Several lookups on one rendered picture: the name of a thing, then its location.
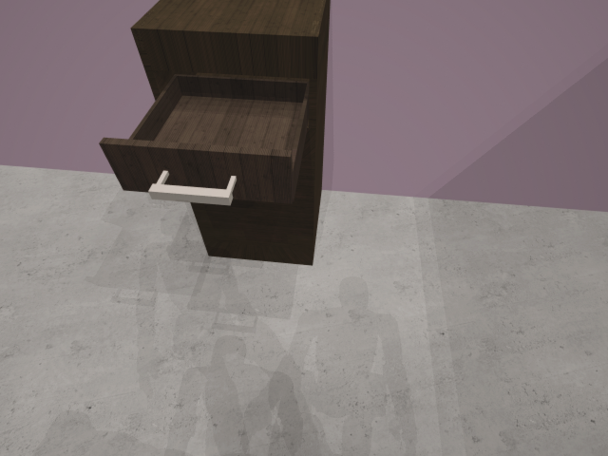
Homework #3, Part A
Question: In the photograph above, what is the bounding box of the cabinet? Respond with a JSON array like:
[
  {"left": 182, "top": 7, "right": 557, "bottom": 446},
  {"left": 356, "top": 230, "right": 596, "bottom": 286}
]
[{"left": 131, "top": 0, "right": 331, "bottom": 266}]

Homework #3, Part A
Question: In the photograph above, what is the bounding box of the handle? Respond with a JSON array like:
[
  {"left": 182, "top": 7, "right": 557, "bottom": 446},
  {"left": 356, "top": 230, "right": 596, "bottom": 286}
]
[{"left": 148, "top": 171, "right": 237, "bottom": 206}]

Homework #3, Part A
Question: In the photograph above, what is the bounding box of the drawer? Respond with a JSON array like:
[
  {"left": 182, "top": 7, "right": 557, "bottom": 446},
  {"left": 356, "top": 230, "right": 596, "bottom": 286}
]
[{"left": 99, "top": 74, "right": 309, "bottom": 204}]

